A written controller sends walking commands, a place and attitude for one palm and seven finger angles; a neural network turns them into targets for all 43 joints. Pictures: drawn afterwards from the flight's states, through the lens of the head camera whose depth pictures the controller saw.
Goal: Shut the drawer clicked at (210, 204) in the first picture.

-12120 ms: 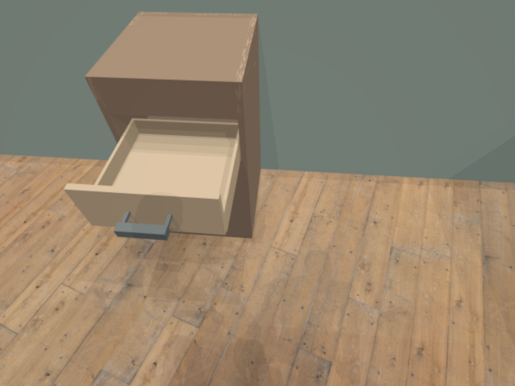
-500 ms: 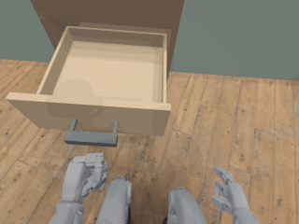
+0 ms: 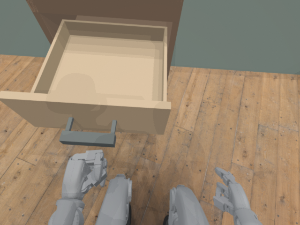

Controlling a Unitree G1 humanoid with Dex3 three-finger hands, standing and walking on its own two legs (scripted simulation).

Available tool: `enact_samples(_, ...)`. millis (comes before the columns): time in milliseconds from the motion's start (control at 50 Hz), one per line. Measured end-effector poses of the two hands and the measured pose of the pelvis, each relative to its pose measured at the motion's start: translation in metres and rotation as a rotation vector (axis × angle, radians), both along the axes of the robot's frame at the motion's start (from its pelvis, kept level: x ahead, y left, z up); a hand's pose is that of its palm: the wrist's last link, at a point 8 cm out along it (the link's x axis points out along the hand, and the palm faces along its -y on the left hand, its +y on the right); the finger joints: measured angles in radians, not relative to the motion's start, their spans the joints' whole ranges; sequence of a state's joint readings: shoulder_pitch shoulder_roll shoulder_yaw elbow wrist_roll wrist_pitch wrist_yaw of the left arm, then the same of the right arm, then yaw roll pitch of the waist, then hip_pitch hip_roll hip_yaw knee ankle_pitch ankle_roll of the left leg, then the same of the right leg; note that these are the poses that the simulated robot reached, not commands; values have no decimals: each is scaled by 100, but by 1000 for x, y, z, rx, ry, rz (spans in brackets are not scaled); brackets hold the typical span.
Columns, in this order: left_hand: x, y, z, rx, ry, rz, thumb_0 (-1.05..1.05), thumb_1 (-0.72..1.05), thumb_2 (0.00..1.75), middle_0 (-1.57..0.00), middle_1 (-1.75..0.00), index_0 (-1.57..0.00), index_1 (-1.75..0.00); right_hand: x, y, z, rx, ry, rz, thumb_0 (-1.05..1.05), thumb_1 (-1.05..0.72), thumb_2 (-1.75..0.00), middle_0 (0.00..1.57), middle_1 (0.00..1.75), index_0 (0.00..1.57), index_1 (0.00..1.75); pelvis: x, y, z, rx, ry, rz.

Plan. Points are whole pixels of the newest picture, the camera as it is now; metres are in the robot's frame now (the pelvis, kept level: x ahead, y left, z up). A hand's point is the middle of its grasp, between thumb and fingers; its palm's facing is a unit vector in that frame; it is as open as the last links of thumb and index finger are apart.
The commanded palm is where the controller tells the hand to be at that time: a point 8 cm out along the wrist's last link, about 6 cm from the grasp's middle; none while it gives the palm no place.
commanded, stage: bring the fist close to the handle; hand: left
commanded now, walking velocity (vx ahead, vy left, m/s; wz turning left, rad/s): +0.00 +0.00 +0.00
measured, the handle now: (90, 130) +0.34 +0.18 +0.01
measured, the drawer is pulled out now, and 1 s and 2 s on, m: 0.30 0.24 0.12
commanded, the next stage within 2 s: push the drawer shut in 0.02 s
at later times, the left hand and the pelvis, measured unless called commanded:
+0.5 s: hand (107, 163) +0.26 +0.12 +0.01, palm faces -0.04 -1.00 -0.04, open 3.0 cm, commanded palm +0.27 +0.17 +0.01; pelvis -0.01 +0.00 +0.00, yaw +0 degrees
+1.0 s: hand (108, 141) +0.32 +0.13 +0.00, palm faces -0.05 -1.00 -0.05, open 2.8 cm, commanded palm +0.33 +0.17 +0.01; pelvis -0.03 +0.01 +0.00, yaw +0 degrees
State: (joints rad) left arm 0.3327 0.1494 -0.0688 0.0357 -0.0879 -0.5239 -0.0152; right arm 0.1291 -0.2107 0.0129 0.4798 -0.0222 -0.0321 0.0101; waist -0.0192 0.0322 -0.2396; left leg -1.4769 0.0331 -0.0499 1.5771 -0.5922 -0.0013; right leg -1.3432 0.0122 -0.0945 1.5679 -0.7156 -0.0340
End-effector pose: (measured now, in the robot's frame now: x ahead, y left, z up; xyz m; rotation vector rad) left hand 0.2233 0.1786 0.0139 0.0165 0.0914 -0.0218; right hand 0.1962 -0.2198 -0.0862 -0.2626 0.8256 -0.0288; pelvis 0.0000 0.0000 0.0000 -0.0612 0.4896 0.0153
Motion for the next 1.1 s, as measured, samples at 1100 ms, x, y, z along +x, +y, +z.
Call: enact_samples(1100,93,5,-7,32,-81,-32,-5,77,95,-140,-160,-140,-160,-74,-12,-8,-85,164,-59,1,-90,-90,20,30,21,30,-28,11,0,-18,-20,5)
